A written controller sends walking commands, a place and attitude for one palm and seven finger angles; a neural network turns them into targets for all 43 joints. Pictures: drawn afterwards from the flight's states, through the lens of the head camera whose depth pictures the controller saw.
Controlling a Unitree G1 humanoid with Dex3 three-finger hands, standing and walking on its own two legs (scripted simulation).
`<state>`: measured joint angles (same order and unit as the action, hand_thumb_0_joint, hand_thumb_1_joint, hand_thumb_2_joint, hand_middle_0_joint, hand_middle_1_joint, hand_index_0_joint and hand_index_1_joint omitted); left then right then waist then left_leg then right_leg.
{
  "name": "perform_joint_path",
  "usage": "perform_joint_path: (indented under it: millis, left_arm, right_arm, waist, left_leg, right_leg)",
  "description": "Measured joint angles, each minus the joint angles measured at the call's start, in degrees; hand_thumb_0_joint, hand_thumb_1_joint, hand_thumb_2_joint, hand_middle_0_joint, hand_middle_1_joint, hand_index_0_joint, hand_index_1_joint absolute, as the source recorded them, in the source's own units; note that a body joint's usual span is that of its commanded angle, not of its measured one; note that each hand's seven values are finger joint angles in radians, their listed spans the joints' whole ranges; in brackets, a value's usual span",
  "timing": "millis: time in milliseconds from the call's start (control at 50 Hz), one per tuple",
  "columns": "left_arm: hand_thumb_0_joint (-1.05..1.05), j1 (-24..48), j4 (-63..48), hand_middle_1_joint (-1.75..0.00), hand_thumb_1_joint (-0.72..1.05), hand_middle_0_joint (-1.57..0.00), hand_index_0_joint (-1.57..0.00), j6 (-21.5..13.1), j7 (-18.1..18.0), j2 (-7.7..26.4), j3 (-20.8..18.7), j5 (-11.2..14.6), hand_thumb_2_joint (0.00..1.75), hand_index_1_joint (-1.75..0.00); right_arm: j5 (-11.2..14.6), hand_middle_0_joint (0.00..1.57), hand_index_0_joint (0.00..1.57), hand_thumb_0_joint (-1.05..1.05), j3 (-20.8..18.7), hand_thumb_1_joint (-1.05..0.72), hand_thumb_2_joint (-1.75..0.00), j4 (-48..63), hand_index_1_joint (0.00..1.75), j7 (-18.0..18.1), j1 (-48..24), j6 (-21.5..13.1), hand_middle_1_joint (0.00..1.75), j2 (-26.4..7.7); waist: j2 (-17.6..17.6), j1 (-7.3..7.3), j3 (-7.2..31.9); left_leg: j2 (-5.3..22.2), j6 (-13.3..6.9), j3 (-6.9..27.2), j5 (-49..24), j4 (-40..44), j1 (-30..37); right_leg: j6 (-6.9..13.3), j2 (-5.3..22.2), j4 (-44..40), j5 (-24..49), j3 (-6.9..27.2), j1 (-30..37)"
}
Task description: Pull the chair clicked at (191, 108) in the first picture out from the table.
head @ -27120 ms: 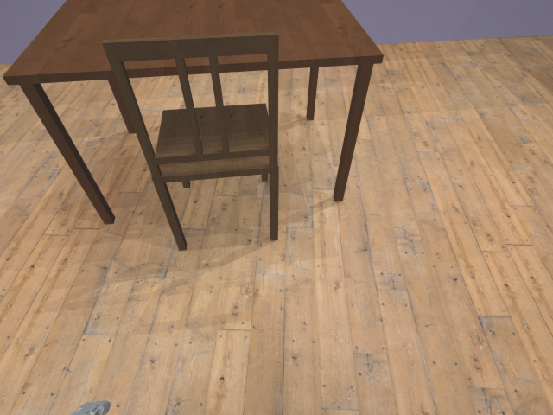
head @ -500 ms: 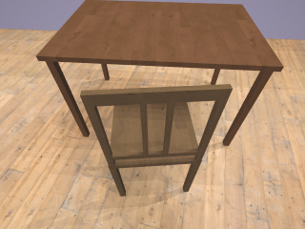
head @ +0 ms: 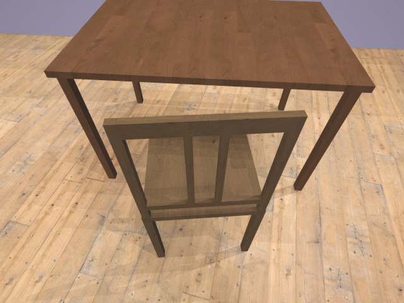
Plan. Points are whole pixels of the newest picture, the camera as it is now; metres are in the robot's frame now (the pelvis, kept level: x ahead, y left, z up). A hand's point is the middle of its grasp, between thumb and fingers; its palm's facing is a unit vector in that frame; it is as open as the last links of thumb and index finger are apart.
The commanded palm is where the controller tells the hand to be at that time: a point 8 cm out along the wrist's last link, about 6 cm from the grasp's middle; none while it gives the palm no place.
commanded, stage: look to check the result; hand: left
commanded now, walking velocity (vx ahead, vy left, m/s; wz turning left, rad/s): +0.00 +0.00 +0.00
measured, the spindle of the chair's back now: (189, 173) +0.45 +0.06 -0.09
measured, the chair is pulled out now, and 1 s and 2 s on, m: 0.21 0.21 0.21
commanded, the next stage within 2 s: take the last steps up to it in 0.58 s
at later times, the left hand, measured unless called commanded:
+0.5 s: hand out of the picture -0.01 +0.16 -0.18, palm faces +0.02 -0.98 -0.17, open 7.3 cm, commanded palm none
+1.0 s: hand out of the picture +0.00 +0.15 -0.18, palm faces -0.01 -0.99 -0.17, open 7.4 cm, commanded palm none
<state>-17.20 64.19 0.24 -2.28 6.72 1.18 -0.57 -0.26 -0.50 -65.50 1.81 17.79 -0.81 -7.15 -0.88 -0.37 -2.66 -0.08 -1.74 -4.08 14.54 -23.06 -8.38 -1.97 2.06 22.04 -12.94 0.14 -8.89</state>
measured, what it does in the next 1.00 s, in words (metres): stands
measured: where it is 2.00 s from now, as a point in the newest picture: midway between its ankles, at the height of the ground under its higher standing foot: outside the picture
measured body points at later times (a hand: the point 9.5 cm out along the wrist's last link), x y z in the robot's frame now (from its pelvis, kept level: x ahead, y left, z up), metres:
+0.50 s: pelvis +0.01 +0.00 +0.00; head +0.03 +0.00 +0.45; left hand -0.01 +0.21 -0.16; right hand -0.02 -0.21 -0.16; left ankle -0.02 +0.10 -0.74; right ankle -0.01 -0.14 -0.74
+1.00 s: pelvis +0.02 -0.01 +0.00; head +0.04 -0.02 +0.44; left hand +0.00 +0.20 -0.16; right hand -0.02 -0.22 -0.17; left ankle -0.02 +0.10 -0.74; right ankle -0.01 -0.14 -0.74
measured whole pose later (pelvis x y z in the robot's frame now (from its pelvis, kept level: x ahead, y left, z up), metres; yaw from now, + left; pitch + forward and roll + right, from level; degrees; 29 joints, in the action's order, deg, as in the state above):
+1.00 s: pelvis +0.02 -0.01 +0.00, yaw -1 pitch +1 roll +0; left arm -18.3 63.4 0.8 -1.4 6.7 0.1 -0.9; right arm -0.8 -1.6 -65.3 1.7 19.3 -0.8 -7.1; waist -0.7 -0.7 -1.5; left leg 0.8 -1.0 -5.1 17.7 -25.4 -8.6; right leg -0.8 1.2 26.7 -16.8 1.2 -10.7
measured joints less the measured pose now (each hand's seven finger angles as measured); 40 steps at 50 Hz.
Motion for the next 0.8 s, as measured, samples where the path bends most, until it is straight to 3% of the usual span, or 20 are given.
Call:
perform_joint_path:
  millis: [800]
  left_arm:
    - [0.0,-0.1,0.0,-0.3,0.92,-0.19,-0.19,0.0,-0.1,0.0,-0.2,0.1,0.9,-0.3]
  right_arm:
    - [-0.1,0.2,0.2,0.01,0.0,-0.91,-0.9,-0.3,0.3,0.2,-0.2,-0.1,0.3,0.3]
  waist:
    - [0.1,-0.04,0.2]
  left_leg:
    - [0.2,0.2,0.4,0.6,-0.3,0.3]
  right_leg:
    - [0.2,-0.2,0.1,-0.7,-0.4,0.4]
